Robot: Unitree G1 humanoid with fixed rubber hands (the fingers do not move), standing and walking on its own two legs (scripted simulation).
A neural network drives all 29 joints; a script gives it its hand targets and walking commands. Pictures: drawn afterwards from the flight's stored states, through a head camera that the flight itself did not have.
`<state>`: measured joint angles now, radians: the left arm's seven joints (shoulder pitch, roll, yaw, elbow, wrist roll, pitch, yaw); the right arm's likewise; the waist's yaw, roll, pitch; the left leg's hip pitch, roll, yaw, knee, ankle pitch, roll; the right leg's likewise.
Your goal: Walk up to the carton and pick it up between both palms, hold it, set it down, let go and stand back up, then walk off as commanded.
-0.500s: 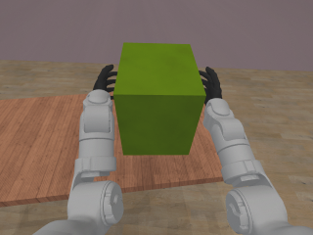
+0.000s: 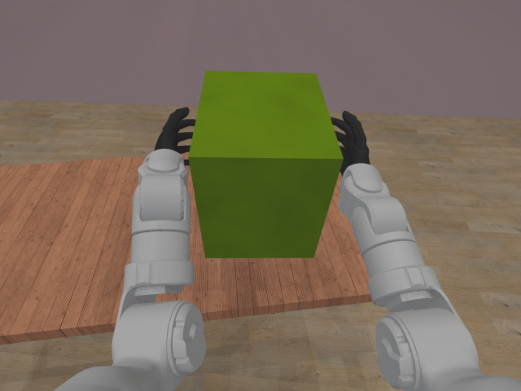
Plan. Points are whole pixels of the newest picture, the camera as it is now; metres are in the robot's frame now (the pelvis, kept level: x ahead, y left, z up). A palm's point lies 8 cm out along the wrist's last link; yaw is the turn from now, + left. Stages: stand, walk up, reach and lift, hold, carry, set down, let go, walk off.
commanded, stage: hold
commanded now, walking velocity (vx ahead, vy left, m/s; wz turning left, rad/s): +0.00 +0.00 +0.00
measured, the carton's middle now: (260, 165) +0.42 +0.00 +0.16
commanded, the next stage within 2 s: none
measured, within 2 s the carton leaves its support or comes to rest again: neither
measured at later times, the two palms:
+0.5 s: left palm (169, 157) +0.37 +0.14 +0.22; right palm (353, 165) +0.36 -0.14 +0.20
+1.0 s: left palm (169, 157) +0.37 +0.14 +0.22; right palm (353, 165) +0.36 -0.14 +0.20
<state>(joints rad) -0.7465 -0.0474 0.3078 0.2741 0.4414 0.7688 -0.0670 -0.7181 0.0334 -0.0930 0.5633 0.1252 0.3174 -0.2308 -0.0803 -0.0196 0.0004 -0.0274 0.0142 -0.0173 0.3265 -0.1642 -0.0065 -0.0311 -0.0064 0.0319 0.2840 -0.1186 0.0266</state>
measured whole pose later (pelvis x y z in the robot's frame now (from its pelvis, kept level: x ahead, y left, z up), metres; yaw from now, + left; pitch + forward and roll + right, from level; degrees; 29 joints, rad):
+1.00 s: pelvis +0.00 +0.00 +0.00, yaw +0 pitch -8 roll +0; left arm -0.75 -0.05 0.31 0.27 0.44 0.77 -0.07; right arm -0.72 0.03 -0.09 0.56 0.13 0.32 -0.23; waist -0.08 -0.02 0.00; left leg -0.03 0.01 -0.02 0.33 -0.16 -0.01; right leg -0.03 -0.01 0.03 0.28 -0.12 0.03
